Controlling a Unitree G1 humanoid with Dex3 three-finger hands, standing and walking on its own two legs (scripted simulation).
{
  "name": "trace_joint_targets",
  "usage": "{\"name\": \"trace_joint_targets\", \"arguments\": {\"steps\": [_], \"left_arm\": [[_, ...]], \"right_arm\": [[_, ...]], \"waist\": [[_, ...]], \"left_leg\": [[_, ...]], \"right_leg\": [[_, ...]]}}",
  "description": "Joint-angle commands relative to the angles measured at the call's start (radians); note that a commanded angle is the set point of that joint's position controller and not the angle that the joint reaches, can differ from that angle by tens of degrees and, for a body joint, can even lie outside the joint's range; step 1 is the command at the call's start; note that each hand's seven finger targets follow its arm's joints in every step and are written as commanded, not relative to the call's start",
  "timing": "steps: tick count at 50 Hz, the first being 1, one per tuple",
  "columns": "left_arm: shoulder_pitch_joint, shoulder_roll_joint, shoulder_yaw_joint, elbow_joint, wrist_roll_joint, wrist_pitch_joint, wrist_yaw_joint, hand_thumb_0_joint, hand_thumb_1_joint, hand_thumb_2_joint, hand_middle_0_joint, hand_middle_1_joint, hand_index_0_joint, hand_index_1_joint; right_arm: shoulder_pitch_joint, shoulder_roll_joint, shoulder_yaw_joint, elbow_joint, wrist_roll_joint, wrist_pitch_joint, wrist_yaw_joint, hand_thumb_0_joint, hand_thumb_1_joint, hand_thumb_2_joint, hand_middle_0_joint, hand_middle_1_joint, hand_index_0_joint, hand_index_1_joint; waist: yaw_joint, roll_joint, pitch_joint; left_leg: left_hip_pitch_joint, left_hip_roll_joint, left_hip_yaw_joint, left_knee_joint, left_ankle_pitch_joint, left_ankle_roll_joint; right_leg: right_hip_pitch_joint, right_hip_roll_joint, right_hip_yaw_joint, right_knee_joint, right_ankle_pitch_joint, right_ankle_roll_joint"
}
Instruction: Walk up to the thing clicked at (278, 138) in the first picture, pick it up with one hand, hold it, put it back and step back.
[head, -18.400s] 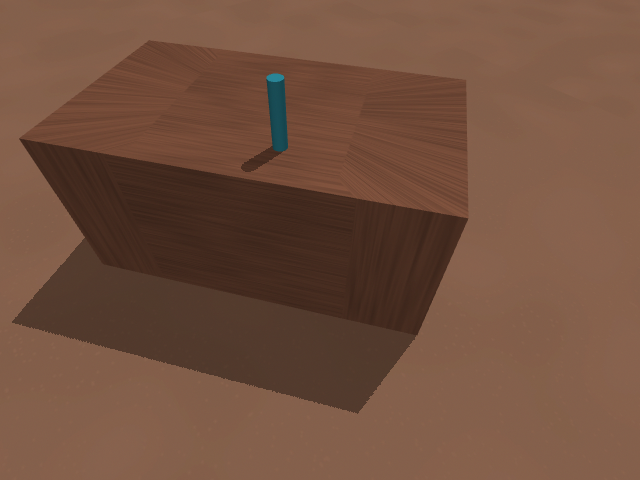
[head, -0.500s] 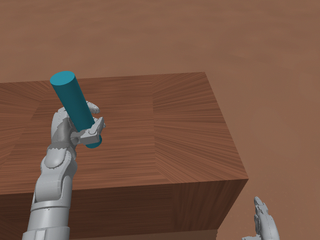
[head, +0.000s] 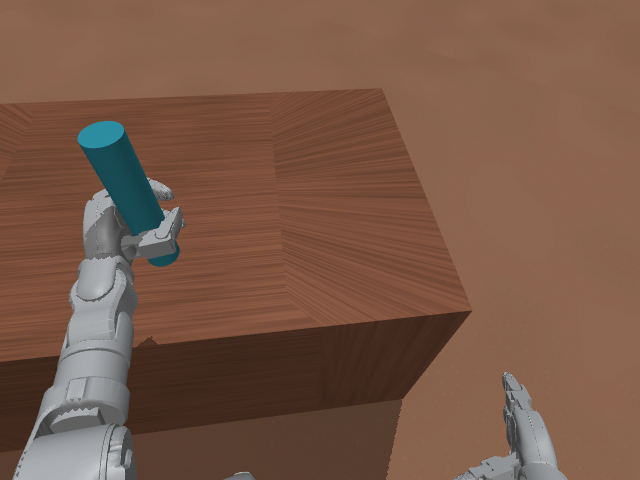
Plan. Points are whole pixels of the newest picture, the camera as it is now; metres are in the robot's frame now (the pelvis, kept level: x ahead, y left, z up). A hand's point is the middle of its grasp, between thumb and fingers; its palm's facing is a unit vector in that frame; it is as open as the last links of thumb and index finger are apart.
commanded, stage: crouch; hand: left
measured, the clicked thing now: (137, 204) +0.41 +0.21 +0.12
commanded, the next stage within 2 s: lower in 0.78 s
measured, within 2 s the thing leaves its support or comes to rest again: rests again in 1.88 s
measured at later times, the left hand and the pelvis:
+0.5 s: hand (161, 222) +0.45 +0.21 +0.03, palm faces +0.17 -0.99 +0.02, open 5.7 cm; pelvis +0.00 +0.01 -0.03, yaw -1 degrees
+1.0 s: hand (164, 220) +0.48 +0.22 +0.00, palm faces +0.18 -0.98 +0.01, open 5.7 cm; pelvis +0.00 +0.01 -0.05, yaw -1 degrees
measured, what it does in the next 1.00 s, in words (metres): stands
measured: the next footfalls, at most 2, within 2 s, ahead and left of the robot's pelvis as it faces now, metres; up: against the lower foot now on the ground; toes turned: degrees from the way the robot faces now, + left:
none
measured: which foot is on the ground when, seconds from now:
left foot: down 0.00-1.00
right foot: down 0.00-1.00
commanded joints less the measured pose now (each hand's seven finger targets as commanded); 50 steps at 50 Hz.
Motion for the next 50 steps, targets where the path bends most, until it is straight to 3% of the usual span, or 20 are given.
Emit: {"name": "trace_joint_targets", "arguments": {"steps": [1,2,3,5,8,9,13,15,17,25,27,28,29,31,35,41,46,47,49,50], "left_arm": [[-0.419,0.217,0.05,-0.145,-0.005,-0.141,-0.01,0.0,0.578,1.362,-1.419,-1.497,-1.437,-1.491],[-0.437,0.247,0.066,-0.122,-0.001,-0.15,-0.01,0.0,0.547,1.359,-1.42,-1.499,-1.439,-1.494],[-0.449,0.227,0.051,-0.118,0.002,-0.162,-0.01,0.0,0.542,1.352,-1.415,-1.49,-1.432,-1.486],[-0.477,0.275,0.087,-0.09,0.004,-0.184,-0.009,0.0,0.572,1.362,-1.435,-1.499,-1.449,-1.497],[-0.509,0.255,0.059,-0.089,0.015,-0.215,-0.012,0.0,0.58,1.361,-1.431,-1.499,-1.446,-1.496],[-0.506,0.278,0.084,-0.064,0.014,-0.222,-0.011,0.0,0.593,1.368,-1.428,-1.503,-1.444,-1.499],[-0.544,0.299,0.083,-0.044,0.013,-0.247,-0.02,0.0,0.584,1.365,-1.44,-1.507,-1.455,-1.503],[-0.558,0.273,0.06,-0.026,0.019,-0.254,-0.027,0.0,0.588,1.369,-1.438,-1.504,-1.45,-1.502],[-0.562,0.299,0.073,-0.004,0.028,-0.262,-0.022,0.0,0.586,1.359,-1.445,-1.497,-1.455,-1.497],[-0.61,0.322,0.094,0.067,0.035,-0.285,-0.024,0.0,0.584,1.361,-1.447,-1.494,-1.457,-1.494],[-0.624,0.324,0.094,0.06,0.041,-0.289,-0.023,0.0,0.55,1.352,-1.445,-1.489,-1.455,-1.49],[-0.633,0.35,0.119,0.073,0.043,-0.289,-0.02,0.0,0.552,1.358,-1.446,-1.492,-1.457,-1.492],[-0.633,0.331,0.102,0.055,0.042,-0.292,-0.023,0.0,0.538,1.332,-1.429,-1.474,-1.442,-1.472],[-0.665,0.352,0.11,0.042,0.043,-0.299,-0.021,0.0,0.549,1.331,-1.418,-1.467,-1.432,-1.464],[-0.683,0.366,0.116,0.06,0.057,-0.305,-0.018,0.0,0.562,1.331,-1.408,-1.449,-1.417,-1.45],[-0.685,0.389,0.14,0.102,0.063,-0.311,-0.01,0.0,0.554,1.337,-1.402,-1.452,-1.413,-1.451],[-0.674,0.385,0.133,0.14,0.073,-0.306,-0.017,0.0,0.539,1.302,-1.406,-1.443,-1.413,-1.445],[-0.659,0.343,0.122,0.18,0.069,-0.305,-0.026,0.0,0.53,1.297,-1.404,-1.443,-1.412,-1.443],[-0.637,0.37,0.142,0.199,0.073,-0.31,-0.032,0.0,0.54,1.305,-1.409,-1.442,-1.414,-1.446],[-0.656,0.348,0.123,0.188,0.072,-0.318,-0.037,0.0,0.533,1.293,-1.385,-1.419,-1.389,-1.425]], "right_arm": [[-0.049,-0.146,-0.046,-0.225,0.004,-0.039,-0.003,0.0,0.558,-0.047,0.05,0.05,0.05,0.05],[-0.032,-0.168,-0.071,-0.228,0.003,-0.035,-0.003,0.0,0.556,-0.047,0.05,0.05,0.05,0.05],[-0.029,-0.131,-0.042,-0.216,0.001,-0.03,0.004,0.0,0.555,-0.047,0.05,0.05,0.05,0.05],[-0.044,-0.15,-0.059,-0.263,0.002,-0.028,0.008,0.0,0.55,-0.048,0.05,0.05,0.05,0.05],[-0.014,-0.118,-0.028,-0.309,-0.001,-0.019,0.016,0.0,0.55,-0.048,0.05,0.049,0.05,0.049],[0.003,-0.151,-0.055,-0.323,-0.004,-0.018,0.014,0.0,0.549,-0.049,0.05,0.05,0.05,0.049],[0.037,-0.171,-0.072,-0.364,-0.007,-0.007,0.018,0.0,0.545,-0.05,0.05,0.049,0.05,0.049],[0.058,-0.135,-0.029,-0.393,-0.009,-0.007,0.028,0.0,0.543,-0.051,0.05,0.049,0.05,0.049],[0.077,-0.162,-0.054,-0.407,-0.015,-0.004,0.028,0.0,0.54,-0.051,0.05,0.05,0.05,0.049],[0.115,-0.154,-0.046,-0.496,-0.02,0.006,0.046,0.0,0.544,-0.05,0.05,0.049,0.05,0.049],[0.13,-0.151,-0.039,-0.528,-0.026,0.011,0.049,0.0,0.54,-0.051,0.05,0.05,0.05,0.05],[0.126,-0.181,-0.071,-0.531,-0.026,0.014,0.045,0.0,0.543,-0.05,0.05,0.05,0.05,0.05],[0.138,-0.147,-0.026,-0.557,-0.028,0.015,0.051,0.0,0.541,-0.05,0.05,0.05,0.05,0.049],[0.121,-0.176,-0.056,-0.607,-0.028,0.017,0.048,0.0,0.544,-0.05,0.05,0.05,0.05,0.05],[0.149,-0.16,-0.044,-0.575,-0.036,0.031,0.05,0.0,0.538,-0.052,0.05,0.05,0.05,0.05],[0.166,-0.164,-0.04,-0.621,-0.037,0.043,0.054,0.0,0.545,-0.05,0.05,0.05,0.05,0.05],[0.211,-0.157,-0.034,-0.625,-0.038,0.057,0.062,0.0,0.536,-0.053,0.049,0.05,0.049,0.05],[0.201,-0.132,-0.007,-0.647,-0.039,0.055,0.066,0.0,0.537,-0.053,0.049,0.05,0.049,0.05],[0.21,-0.159,-0.034,-0.638,-0.041,0.058,0.064,0.0,0.536,-0.053,0.049,0.05,0.049,0.05],[0.181,-0.142,-0.007,-0.659,-0.042,0.055,0.069,0.0,0.537,-0.053,0.049,0.05,0.049,0.05]], "waist": [[0.003,0.037,-0.407],[0.0,0.047,-0.402],[0.008,0.065,-0.392],[0.005,0.066,-0.41],[-0.012,0.089,-0.436],[-0.023,0.067,-0.453],[-0.041,0.075,-0.504],[-0.046,0.105,-0.495],[-0.059,0.106,-0.504],[-0.062,0.13,-0.456],[-0.068,0.123,-0.519],[-0.074,0.126,-0.507],[-0.065,0.128,-0.524],[-0.073,0.131,-0.586],[-0.071,0.172,-0.565],[-0.082,0.16,-0.507],[-0.09,0.17,-0.507],[-0.101,0.147,-0.502],[-0.108,0.139,-0.513],[-0.104,0.139,-0.517]], "left_leg": [[0.272,-0.014,-0.007,0.001,0.228,0.038],[0.253,-0.011,-0.007,0.01,0.235,0.038],[0.23,-0.012,-0.008,0.019,0.236,0.037],[0.195,-0.012,-0.008,0.038,0.208,0.038],[0.195,-0.011,-0.004,0.065,0.211,0.038],[0.197,-0.007,-0.009,0.078,0.224,0.041],[0.196,-0.006,-0.012,0.121,0.276,0.048],[0.196,-0.001,-0.016,0.134,0.281,0.045],[0.189,0.003,-0.022,0.15,0.285,0.045],[0.096,0.003,-0.031,0.165,0.161,0.036],[0.099,0.002,-0.03,0.188,0.184,0.041],[0.096,0.005,-0.033,0.188,0.171,0.039],[0.101,0.006,-0.035,0.189,0.184,0.037],[0.133,0.007,-0.037,0.206,0.232,0.038],[0.108,0.009,-0.042,0.226,0.26,0.032],[0.031,0.005,-0.038,0.215,0.103,0.033],[0.025,0.003,-0.037,0.238,0.137,0.035],[0.008,0.005,-0.039,0.247,0.14,0.037],[-0.011,0.006,-0.038,0.276,0.197,0.044],[-0.021,0.004,-0.038,0.286,0.187,0.045]], "right_leg": [[-0.058,0.028,-0.047,-0.057,0.287,-0.02],[-0.067,0.031,-0.047,-0.046,0.292,-0.021],[-0.086,0.031,-0.047,-0.035,0.288,-0.024],[-0.092,0.031,-0.043,-0.02,0.268,-0.023],[-0.115,0.031,-0.037,0.003,0.275,-0.023],[-0.125,0.034,-0.038,0.013,0.283,-0.021],[-0.138,0.036,-0.034,0.044,0.335,-0.016],[-0.179,0.04,-0.038,0.06,0.32,-0.02],[-0.205,0.041,-0.042,0.073,0.315,-0.021],[-0.269,0.047,-0.05,0.109,0.204,-0.033],[-0.262,0.045,-0.046,0.121,0.233,-0.03],[-0.284,0.047,-0.047,0.125,0.215,-0.031],[-0.267,0.048,-0.05,0.13,0.222,-0.032],[-0.258,0.049,-0.05,0.142,0.259,-0.03],[-0.294,0.05,-0.051,0.161,0.259,-0.033],[-0.323,0.054,-0.049,0.163,0.157,-0.036],[-0.35,0.056,-0.05,0.18,0.178,-0.034],[-0.365,0.057,-0.051,0.185,0.181,-0.033],[-0.374,0.055,-0.047,0.203,0.232,-0.03],[-0.376,0.056,-0.045,0.209,0.227,-0.028]]}}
